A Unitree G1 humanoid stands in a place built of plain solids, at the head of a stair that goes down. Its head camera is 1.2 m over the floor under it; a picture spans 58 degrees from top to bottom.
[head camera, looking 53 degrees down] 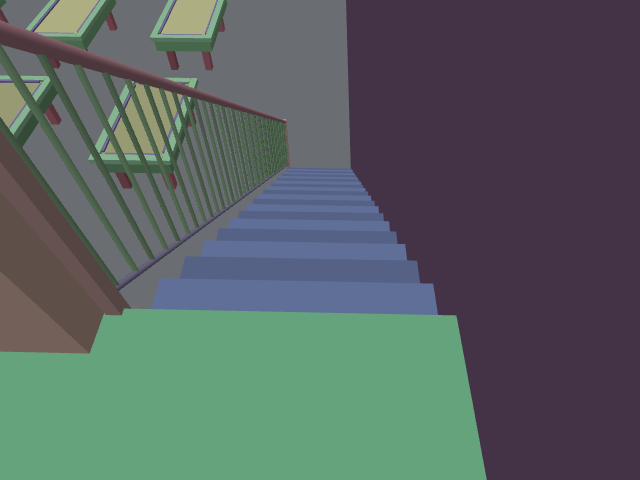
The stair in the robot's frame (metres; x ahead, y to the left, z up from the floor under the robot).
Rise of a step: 0.19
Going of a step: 0.23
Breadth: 1.03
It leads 1 degrees to the right of straight ahead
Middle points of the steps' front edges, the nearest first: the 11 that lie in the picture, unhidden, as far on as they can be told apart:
0.63 0.10 0.00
0.86 0.09 -0.19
1.09 0.09 -0.38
1.33 0.08 -0.57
1.56 0.08 -0.77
1.79 0.07 -0.96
2.02 0.07 -1.15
2.26 0.06 -1.34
2.49 0.05 -1.53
2.72 0.05 -1.72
2.96 0.04 -1.91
